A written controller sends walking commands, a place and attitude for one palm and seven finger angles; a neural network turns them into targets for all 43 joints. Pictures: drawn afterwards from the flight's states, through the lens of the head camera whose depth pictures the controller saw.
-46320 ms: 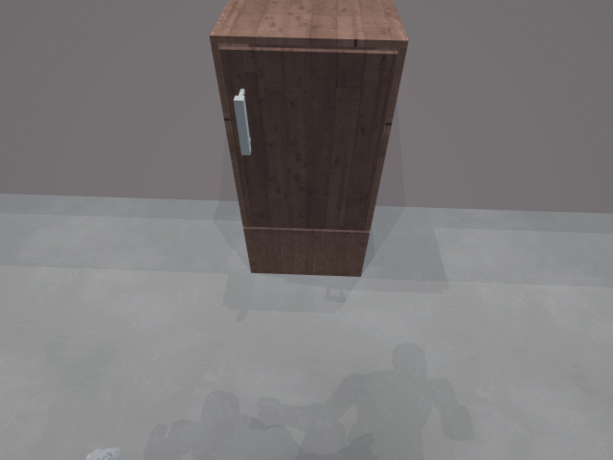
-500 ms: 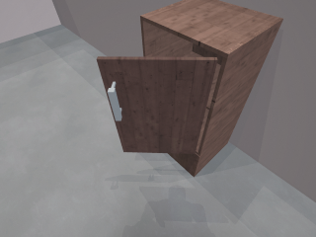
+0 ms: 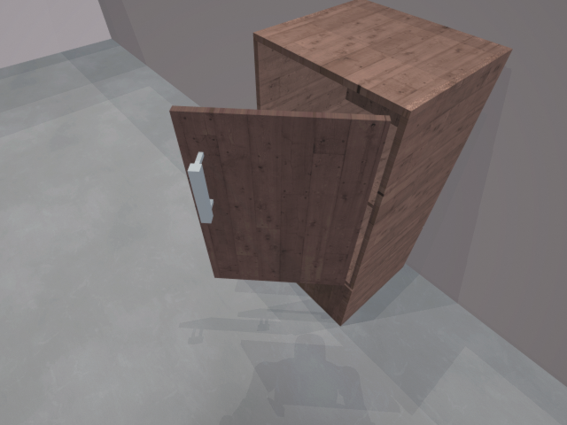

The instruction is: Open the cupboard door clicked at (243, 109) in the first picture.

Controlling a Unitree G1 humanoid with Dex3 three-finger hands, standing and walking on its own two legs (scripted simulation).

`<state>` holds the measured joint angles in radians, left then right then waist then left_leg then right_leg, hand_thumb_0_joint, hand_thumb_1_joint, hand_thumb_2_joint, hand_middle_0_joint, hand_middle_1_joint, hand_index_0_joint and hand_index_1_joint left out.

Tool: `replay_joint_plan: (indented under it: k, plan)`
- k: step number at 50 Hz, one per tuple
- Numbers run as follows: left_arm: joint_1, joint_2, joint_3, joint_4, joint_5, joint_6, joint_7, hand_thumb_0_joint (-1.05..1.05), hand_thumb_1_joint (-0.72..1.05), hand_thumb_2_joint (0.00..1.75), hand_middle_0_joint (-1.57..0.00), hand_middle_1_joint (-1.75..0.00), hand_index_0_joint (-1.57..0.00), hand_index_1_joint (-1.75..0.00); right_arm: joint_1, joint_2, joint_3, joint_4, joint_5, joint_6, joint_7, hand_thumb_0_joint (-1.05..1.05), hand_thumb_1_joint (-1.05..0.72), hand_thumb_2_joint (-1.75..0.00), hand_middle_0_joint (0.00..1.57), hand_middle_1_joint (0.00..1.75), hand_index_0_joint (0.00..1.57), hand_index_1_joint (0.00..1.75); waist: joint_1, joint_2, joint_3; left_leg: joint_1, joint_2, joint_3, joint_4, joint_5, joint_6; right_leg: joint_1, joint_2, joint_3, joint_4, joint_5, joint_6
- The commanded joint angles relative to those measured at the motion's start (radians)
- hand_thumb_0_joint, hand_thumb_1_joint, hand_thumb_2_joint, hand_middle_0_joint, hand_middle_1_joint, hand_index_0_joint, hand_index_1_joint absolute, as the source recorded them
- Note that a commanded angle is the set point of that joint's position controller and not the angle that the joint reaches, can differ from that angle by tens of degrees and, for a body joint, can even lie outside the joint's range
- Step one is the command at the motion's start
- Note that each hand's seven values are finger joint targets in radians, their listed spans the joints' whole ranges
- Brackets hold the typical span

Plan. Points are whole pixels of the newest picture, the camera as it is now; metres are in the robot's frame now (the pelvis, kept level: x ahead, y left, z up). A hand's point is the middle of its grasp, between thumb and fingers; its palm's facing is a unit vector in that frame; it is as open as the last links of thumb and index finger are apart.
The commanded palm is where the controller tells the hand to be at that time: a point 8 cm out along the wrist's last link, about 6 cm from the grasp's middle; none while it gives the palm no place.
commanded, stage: look again from close up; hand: left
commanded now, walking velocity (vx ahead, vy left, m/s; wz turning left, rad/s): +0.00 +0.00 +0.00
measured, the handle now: (203, 188) +0.57 +0.21 -0.04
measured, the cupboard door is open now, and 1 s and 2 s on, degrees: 45 45 45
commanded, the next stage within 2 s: raise the hand with hooked fingers in 0.12 s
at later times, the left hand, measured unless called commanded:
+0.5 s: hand (167, 367) +0.20 +0.18 -0.02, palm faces +0.09 -1.00 -0.02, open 7.9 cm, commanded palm +0.13 +0.24 -0.07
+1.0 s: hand (142, 384) +0.18 +0.22 -0.06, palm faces -0.01 -1.00 -0.04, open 10.7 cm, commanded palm +0.16 +0.28 -0.05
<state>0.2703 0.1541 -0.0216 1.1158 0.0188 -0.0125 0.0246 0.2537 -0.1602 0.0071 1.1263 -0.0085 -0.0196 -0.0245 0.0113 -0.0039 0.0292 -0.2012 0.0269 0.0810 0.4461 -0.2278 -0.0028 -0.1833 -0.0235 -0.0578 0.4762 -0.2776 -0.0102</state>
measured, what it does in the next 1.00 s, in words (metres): lowers itself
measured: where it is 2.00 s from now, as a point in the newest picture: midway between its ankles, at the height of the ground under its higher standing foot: outside the picture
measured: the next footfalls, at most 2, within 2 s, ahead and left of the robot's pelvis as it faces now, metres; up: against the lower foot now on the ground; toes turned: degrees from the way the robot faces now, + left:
none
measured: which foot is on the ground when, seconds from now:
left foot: down 0.00-1.00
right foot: down 0.00-1.00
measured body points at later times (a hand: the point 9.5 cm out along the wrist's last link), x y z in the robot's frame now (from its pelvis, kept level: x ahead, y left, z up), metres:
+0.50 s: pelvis -0.02 -0.01 -0.05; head +0.02 -0.01 +0.40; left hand +0.19 +0.23 -0.02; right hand +0.17 -0.27 -0.12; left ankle +0.01 +0.12 -0.74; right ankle -0.01 -0.11 -0.74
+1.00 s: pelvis -0.05 +0.01 -0.10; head +0.03 +0.02 +0.35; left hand +0.18 +0.27 -0.05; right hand +0.13 -0.21 -0.19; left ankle +0.01 +0.12 -0.74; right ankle -0.01 -0.11 -0.74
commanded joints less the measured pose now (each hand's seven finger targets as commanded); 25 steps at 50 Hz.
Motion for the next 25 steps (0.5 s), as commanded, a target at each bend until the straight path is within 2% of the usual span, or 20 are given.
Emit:
replay_joint_plan:
  k: [1, 7, 10, 11, 12, 13, 14, 15, 16, 17, 18, 19, 20, 21, 23, 24, 25]
  plan:
    - [0.049, 0.118, 0.028, -0.035, -0.004, -0.017, 0.009, 0.0, 0.9, 0.9, -0.2, -0.3, -0.2, -0.3, 0.055, -0.087, -0.013, -0.028, -0.004, -0.015, -0.003, 0.0, -0.9, -0.9, 0.2, 0.3, 0.2, 0.3, -0.007, 0.0, 0.035, 0.008, 0.083, -0.083, -0.082, 0.108, 0.03, -0.045, -0.088, 0.095, -0.105, 0.122, -0.027]
    - [0.045, 0.13, 0.033, -0.039, -0.004, -0.02, 0.009, 0.0, 0.9, 0.9, -0.2, -0.3, -0.2, -0.3, 0.044, -0.098, -0.015, -0.03, -0.005, -0.018, -0.005, 0.0, -0.9, -0.9, 0.2, 0.3, 0.2, 0.3, -0.005, 0.002, -0.007, 0.037, 0.087, -0.08, -0.072, 0.16, 0.029, -0.01, -0.095, 0.089, -0.097, 0.2, -0.028]
    - [0.041, 0.133, 0.034, -0.041, -0.003, -0.021, 0.009, 0.0, 0.9, 0.9, -0.2, -0.3, -0.2, -0.3, 0.04, -0.102, -0.015, -0.03, -0.004, -0.017, -0.006, 0.0, -0.9, -0.9, 0.2, 0.3, 0.2, 0.3, -0.006, -0.02, 0.005, 0.033, 0.086, -0.081, -0.07, 0.162, 0.027, -0.007, -0.095, 0.091, -0.099, 0.229, -0.029]
    - [0.138, 0.123, 0.035, -0.006, 0.002, -0.029, 0.052, 0.0, 0.9, 0.9, -0.2, -0.3, -0.2, -0.3, -0.049, -0.123, -0.025, -0.098, 0.007, -0.016, 0.001, 0.0, -0.9, -0.9, 0.2, 0.3, 0.2, 0.3, 0.026, -0.021, 0.041, -0.049, 0.091, -0.04, 0.154, 0.144, -0.005, -0.021, -0.166, 0.172, -0.113, 0.603, 0.009]
    - [-0.616, 0.355, 0.162, -1.534, -0.209, -0.252, 0.036, 0.0, 0.88, 0.89, -0.2, -0.32, -0.2, -0.32, -0.015, -0.28, -0.042, -0.436, 0.056, -0.163, -0.041, 0.0, -0.9, -0.9, 0.2, 0.3, 0.2, 0.3, -0.099, 0.149, -0.452, 0.214, -0.031, -0.053, 0.002, 0.25, 0.037, 0.074, -0.061, 0.079, -0.017, 0.493, -0.021]
    - [-0.141, 0.303, 0.18, -1.263, -0.129, -0.216, 0.073, 0.0, 0.85, 0.88, -0.2, -0.33, -0.2, -0.33, -0.081, -0.2, -0.03, -0.386, 0.04, -0.245, -0.079, 0.0, -0.9, -0.9, 0.2, 0.3, 0.2, 0.3, 0.01, 0.257, -0.45, 0.261, 0.005, -0.045, -0.012, 0.393, 0.044, 0.048, -0.003, 0.036, 0.045, 0.298, -0.039]
    - [0.132, 0.055, 0.042, -1.072, -0.155, -0.09, 0.089, 0.0, 0.83, 0.87, -0.21, -0.34, -0.21, -0.34, -0.085, -0.158, -0.043, -0.392, 0.057, -0.267, -0.069, 0.0, -0.9, -0.9, 0.2, 0.3, 0.2, 0.3, -0.013, 0.21, -0.246, 0.124, 0.014, -0.063, 0.001, 0.344, 0.022, -0.053, -0.001, -0.023, 0.027, 0.165, -0.02]
    - [0.047, -0.006, 0.023, -1.059, -0.192, -0.096, 0.07, 0.0, 0.81, 0.86, -0.21, -0.36, -0.21, -0.36, -0.062, -0.186, -0.041, -0.377, 0.063, -0.27, -0.064, 0.0, -0.9, -0.9, 0.2, 0.3, 0.2, 0.3, -0.063, 0.05, -0.091, 0.039, 0.009, -0.078, 0.032, 0.234, 0.025, -0.135, 0.004, -0.045, 0.016, 0.164, -0.005]
    - [-0.027, 0.06, 0.087, -1.05, -0.202, -0.153, 0.05, 0.0, 0.78, 0.85, -0.21, -0.37, -0.21, -0.37, -0.077, -0.216, -0.064, -0.422, 0.053, -0.28, -0.064, 0.0, -0.9, -0.9, 0.2, 0.3, 0.2, 0.3, -0.082, -0.051, 0.009, -0.05, -0.004, -0.091, 0.081, 0.133, 0.033, -0.232, 0.008, -0.048, 0.018, 0.112, 0.009]
    - [-0.001, 0.084, 0.133, -0.978, -0.203, -0.218, 0.018, 0.0, 0.76, 0.84, -0.21, -0.39, -0.21, -0.39, -0.063, -0.234, -0.078, -0.435, 0.033, -0.281, -0.06, 0.0, -0.9, -0.9, 0.2, 0.3, 0.2, 0.3, -0.091, -0.169, 0.002, -0.129, -0.012, -0.09, 0.136, 0.055, 0.029, -0.326, 0.011, -0.056, 0.046, 0.023, 0.016]
    - [0.091, 0.029, 0.131, -0.87, -0.212, -0.287, -0.027, 0.0, 0.74, 0.83, -0.21, -0.4, -0.21, -0.4, -0.076, -0.224, -0.085, -0.463, 0.021, -0.285, -0.052, 0.0, -0.9, -0.9, 0.2, 0.3, 0.2, 0.3, -0.064, -0.231, 0.01, -0.229, -0.019, -0.094, 0.192, -0.003, 0.021, -0.398, 0.013, -0.057, 0.099, -0.048, 0.017]
    - [0.208, 0.024, 0.162, -0.808, -0.221, -0.359, -0.08, 0.0, 0.71, 0.82, -0.21, -0.42, -0.21, -0.42, -0.097, -0.214, -0.093, -0.499, 0.023, -0.294, -0.037, 0.0, -0.9, -0.9, 0.2, 0.3, 0.2, 0.3, -0.007, -0.181, -0.02, -0.296, -0.035, -0.081, 0.243, -0.012, 0.01, -0.406, 0.008, -0.041, 0.16, -0.054, 0.004]
    - [0.284, 0.011, 0.173, -0.807, -0.238, -0.439, -0.14, 0.0, 0.69, 0.81, -0.22, -0.43, -0.22, -0.43, -0.108, -0.206, -0.096, -0.527, 0.014, -0.299, -0.021, 0.0, -0.9, -0.9, 0.2, 0.3, 0.2, 0.3, 0.03, -0.198, -0.118, -0.346, -0.039, -0.073, 0.295, -0.001, 0.002, -0.405, 0.011, -0.036, 0.237, -0.029, -0.002]
    - [0.314, 0.01, 0.18, -0.819, -0.254, -0.517, -0.203, 0.0, 0.67, 0.8, -0.22, -0.45, -0.22, -0.45, -0.129, -0.204, -0.104, -0.56, 0.012, -0.303, -0.008, 0.0, -0.9, -0.9, 0.2, 0.3, 0.2, 0.3, 0.05, -0.2, -0.163, -0.41, -0.044, -0.065, 0.352, 0.004, -0.002, -0.414, 0.011, -0.02, 0.303, 0.006, -0.006]
    - [0.298, 0.053, 0.208, -0.846, -0.272, -0.655, -0.329, 0.0, 0.62, 0.78, -0.22, -0.48, -0.22, -0.48, -0.152, -0.205, -0.114, -0.609, 0.018, -0.31, 0.018, 0.0, -0.9, -0.9, 0.2, 0.3, 0.2, 0.3, 0.052, -0.126, -0.234, -0.506, -0.051, -0.057, 0.459, 0.008, -0.009, -0.451, 0.003, 0.017, 0.408, 0.06, -0.014]
    - [0.274, 0.109, 0.247, -0.837, -0.276, -0.703, -0.396, 0.0, 0.6, 0.77, -0.22, -0.5, -0.22, -0.5, -0.137, -0.21, -0.12, -0.622, 0.021, -0.311, 0.031, 0.0, -0.9, -0.9, 0.2, 0.3, 0.2, 0.3, 0.056, -0.065, -0.265, -0.538, -0.052, -0.063, 0.512, 0.027, -0.012, -0.451, -0.006, 0.051, 0.46, 0.11, -0.022]
    - [0.249, 0.143, 0.272, -0.892, -0.294, -0.717, -0.435, 0.0, 0.57, 0.76, -0.22, -0.51, -0.22, -0.51, -0.152, -0.215, -0.122, -0.662, 0.027, -0.307, 0.035, 0.0, -0.9, -0.9, 0.2, 0.3, 0.2, 0.3, 0.059, -0.041, -0.323, -0.557, -0.054, -0.05, 0.542, 0.019, -0.004, -0.463, -0.008, 0.068, 0.483, 0.088, -0.021]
